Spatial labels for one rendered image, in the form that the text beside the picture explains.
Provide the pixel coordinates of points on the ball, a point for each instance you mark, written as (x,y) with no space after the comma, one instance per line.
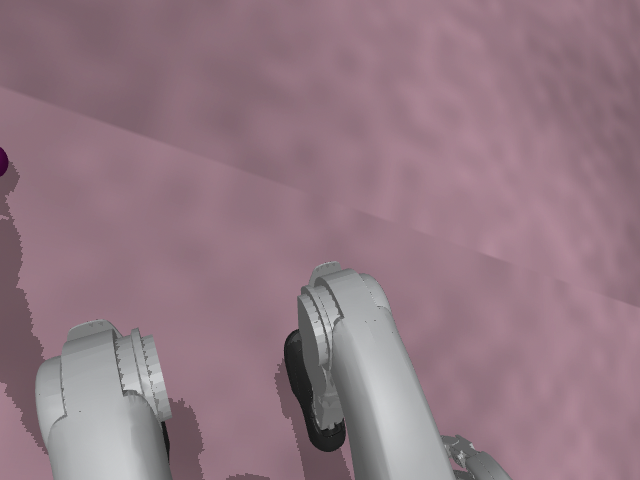
(3,162)

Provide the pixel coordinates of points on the right robot foot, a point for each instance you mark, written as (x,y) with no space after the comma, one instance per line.
(325,440)

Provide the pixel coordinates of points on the right robot hand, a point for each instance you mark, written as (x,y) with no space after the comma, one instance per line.
(479,465)

